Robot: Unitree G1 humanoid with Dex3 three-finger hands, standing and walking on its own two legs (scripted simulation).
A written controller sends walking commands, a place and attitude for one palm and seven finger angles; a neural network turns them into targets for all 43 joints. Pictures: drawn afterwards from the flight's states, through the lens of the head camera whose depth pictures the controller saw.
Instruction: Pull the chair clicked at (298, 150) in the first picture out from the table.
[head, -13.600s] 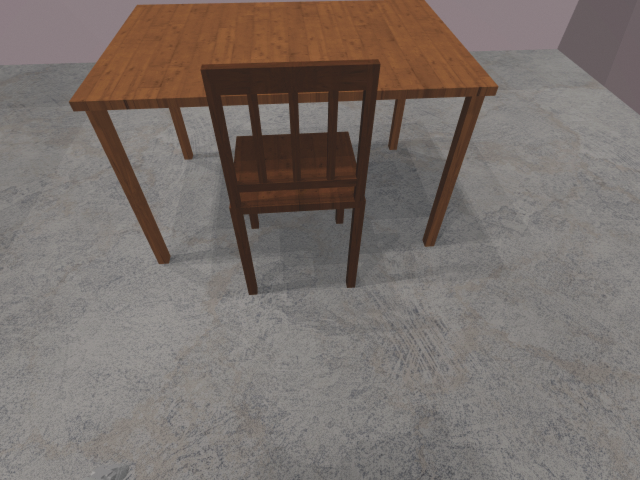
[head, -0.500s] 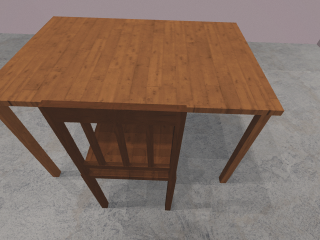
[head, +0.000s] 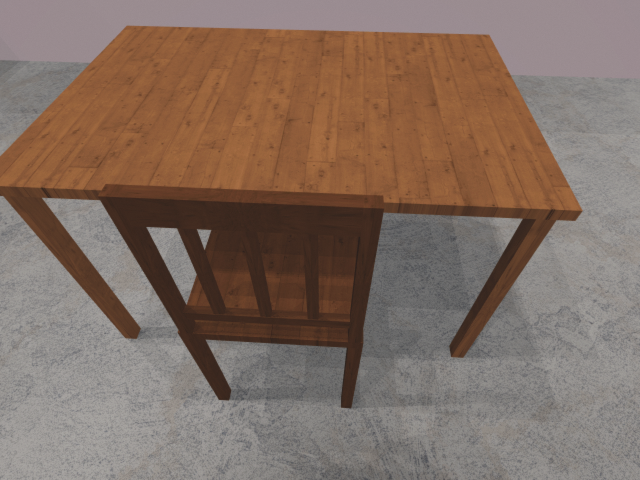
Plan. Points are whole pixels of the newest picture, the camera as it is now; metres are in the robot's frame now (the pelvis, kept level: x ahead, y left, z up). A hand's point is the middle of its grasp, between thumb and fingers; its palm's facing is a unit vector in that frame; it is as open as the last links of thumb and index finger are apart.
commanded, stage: come to a stop and stand still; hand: left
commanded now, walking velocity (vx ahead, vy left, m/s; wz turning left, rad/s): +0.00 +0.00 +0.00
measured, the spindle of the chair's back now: (258, 275) +0.46 +0.14 -0.10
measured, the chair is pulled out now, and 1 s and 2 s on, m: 0.00 0.00 0.00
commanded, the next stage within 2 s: look again from close up in 0.88 s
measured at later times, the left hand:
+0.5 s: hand out of the picture -0.01 +0.24 -0.18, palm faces -0.02 -0.98 -0.20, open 7.3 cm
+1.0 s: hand out of the picture -0.02 +0.24 -0.18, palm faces -0.02 -0.98 -0.18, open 7.4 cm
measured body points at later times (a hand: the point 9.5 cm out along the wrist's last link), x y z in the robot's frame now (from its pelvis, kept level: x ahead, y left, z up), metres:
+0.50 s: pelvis -0.02 +0.07 +0.00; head +0.00 +0.08 +0.45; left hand +0.00 +0.29 -0.16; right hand -0.01 -0.16 -0.15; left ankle +0.01 +0.09 -0.74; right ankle -0.01 -0.07 -0.74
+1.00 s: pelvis +0.00 +0.08 +0.00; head +0.02 +0.09 +0.45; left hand -0.02 +0.29 -0.16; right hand +0.00 -0.14 -0.15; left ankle +0.01 +0.09 -0.74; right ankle -0.01 -0.07 -0.74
